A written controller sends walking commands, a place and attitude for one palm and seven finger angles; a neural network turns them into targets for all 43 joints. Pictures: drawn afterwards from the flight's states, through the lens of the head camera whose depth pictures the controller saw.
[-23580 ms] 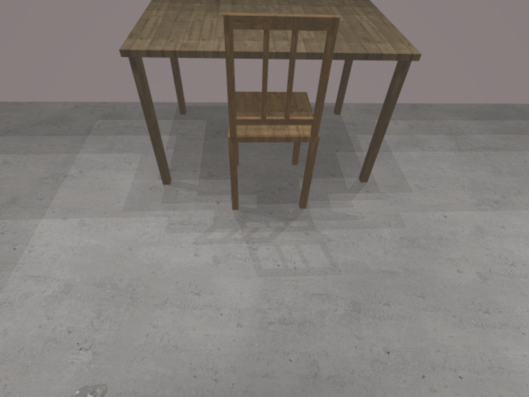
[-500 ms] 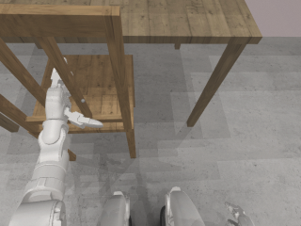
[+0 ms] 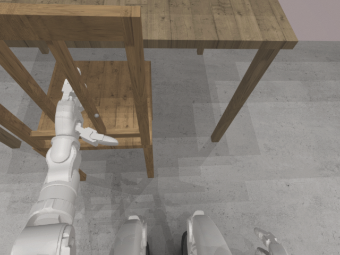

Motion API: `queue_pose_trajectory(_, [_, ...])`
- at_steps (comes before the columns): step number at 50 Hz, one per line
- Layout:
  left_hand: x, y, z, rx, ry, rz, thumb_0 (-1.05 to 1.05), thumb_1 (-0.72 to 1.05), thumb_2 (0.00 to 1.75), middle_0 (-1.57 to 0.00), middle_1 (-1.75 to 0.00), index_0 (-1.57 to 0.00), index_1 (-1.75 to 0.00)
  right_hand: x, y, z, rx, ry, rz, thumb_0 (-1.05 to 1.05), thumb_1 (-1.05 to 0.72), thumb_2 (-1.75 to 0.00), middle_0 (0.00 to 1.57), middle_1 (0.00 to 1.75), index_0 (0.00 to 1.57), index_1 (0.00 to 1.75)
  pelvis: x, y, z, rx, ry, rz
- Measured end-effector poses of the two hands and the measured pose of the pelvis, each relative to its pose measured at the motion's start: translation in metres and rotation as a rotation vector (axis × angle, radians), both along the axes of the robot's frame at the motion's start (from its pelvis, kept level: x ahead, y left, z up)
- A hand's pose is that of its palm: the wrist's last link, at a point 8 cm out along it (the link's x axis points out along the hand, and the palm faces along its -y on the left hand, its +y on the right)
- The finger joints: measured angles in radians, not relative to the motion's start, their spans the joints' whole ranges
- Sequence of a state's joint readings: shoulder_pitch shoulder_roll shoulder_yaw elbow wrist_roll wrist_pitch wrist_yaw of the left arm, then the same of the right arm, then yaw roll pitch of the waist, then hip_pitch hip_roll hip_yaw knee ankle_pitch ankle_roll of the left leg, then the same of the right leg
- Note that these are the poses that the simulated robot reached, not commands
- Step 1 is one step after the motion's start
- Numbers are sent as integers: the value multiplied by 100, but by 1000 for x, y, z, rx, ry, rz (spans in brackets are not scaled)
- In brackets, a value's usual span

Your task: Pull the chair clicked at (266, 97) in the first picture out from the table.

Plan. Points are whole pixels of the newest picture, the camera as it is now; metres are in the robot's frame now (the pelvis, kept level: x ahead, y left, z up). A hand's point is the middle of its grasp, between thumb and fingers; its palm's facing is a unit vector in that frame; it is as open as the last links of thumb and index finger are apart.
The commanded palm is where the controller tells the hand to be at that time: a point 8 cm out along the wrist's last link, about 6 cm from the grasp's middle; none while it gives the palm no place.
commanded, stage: hook a spindle and tug to test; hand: left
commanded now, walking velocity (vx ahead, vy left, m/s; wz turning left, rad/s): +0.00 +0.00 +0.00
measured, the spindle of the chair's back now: (41, 99) +0.45 +0.28 +0.05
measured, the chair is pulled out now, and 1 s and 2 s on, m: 0.00 0.00 0.04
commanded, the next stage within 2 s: step backward, pulling the chair out in 1.40 s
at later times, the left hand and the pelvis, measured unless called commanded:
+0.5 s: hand (98, 115) +0.43 +0.16 +0.02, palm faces +0.03 -1.00 -0.03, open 10.9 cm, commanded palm +0.40 +0.21 +0.02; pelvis +0.01 +0.00 +0.00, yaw +0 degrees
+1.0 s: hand (97, 116) +0.42 +0.16 +0.03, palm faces +0.04 -1.00 -0.02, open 5.1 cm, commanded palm +0.38 +0.21 +0.02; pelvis +0.01 +0.00 +0.01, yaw -1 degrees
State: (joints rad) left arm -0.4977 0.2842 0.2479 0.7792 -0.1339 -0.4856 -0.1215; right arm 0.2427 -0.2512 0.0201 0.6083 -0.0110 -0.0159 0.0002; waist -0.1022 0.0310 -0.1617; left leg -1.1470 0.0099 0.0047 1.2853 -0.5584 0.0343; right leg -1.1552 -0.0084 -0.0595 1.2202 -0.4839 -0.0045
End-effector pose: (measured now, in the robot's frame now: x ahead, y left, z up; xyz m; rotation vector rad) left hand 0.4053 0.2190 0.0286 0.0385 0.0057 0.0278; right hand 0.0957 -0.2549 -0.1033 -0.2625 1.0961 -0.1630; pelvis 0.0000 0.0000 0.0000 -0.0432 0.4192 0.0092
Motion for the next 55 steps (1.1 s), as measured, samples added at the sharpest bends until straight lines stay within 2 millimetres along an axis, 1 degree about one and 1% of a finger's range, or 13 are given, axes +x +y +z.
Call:
queue_pose_trajectory(3, [-1,0,-1,-7,0,2,-1,-50,30,-9,-18,-9,-18,1,2,0,2,5,3,0,-90,-90,20,30,20,30,1,0,1,0,2,0])
queue_pose_trajectory(6, [0,0,-2,-9,-5,2,-1,-50,30,-12,-29,-12,-29,1,3,-1,1,11,8,0,-90,-90,20,30,20,30,1,1,0,-1,3,2])
queue_pose_trajectory(12, [3,-5,2,-3,-23,-13,-1,-49,30,-21,-57,-21,-57,2,3,-1,2,17,3,0,-90,-90,20,30,20,30,3,1,0,-4,6,3])
queue_pose_trajectory(16, [3,-7,3,-9,-12,-6,-1,-45,32,-28,-77,-27,-77,2,3,-1,9,18,-1,0,-90,-90,20,30,20,30,5,1,1,-2,5,0])
queue_pose_trajectory(19, [3,-5,-1,-7,5,5,-1,-36,36,-33,-93,-32,-93,3,3,-1,10,19,0,0,-90,-90,20,30,20,30,5,1,2,0,5,0])
queue_pose_trajectory(23, [2,-4,-3,-3,5,6,-1,-20,43,-40,-114,-39,-114,4,2,0,6,18,1,0,-90,-90,20,30,20,30,5,0,2,0,6,0])
queue_pose_trajectory(28, [1,-3,-2,-10,-3,9,0,5,54,-46,-132,-44,-132,5,1,0,2,18,0,0,-90,-90,20,30,20,30,6,0,2,-2,8,1])
queue_pose_trajectory(34, [2,-2,-1,-4,0,4,0,37,67,-49,-141,-46,-141,6,0,1,0,17,1,0,-90,-90,20,30,20,30,7,0,2,-3,6,1])
queue_pose_trajectory(38, [1,-1,0,-7,0,3,1,59,77,-49,-143,-47,-144,7,0,1,2,14,1,0,-90,-90,20,30,20,30,7,0,2,-3,6,1])
queue_pose_trajectory(42, [0,-2,0,-16,4,7,1,74,83,-48,-144,-46,-145,8,1,2,6,8,-3,0,-90,-90,20,30,20,30,8,0,3,-2,5,-2])
queue_pose_trajectory(49, [-4,-3,0,-23,12,12,1,77,81,-44,-144,-43,-145,12,4,7,18,-9,-12,0,-90,-90,20,30,20,30,13,2,6,-1,3,-10])
queue_pose_trajectory(55, [-10,-3,0,-17,12,3,1,78,80,-43,-145,-41,-145,19,6,10,23,-16,-10,0,-90,-90,20,30,20,30,18,3,9,-2,1,-12])
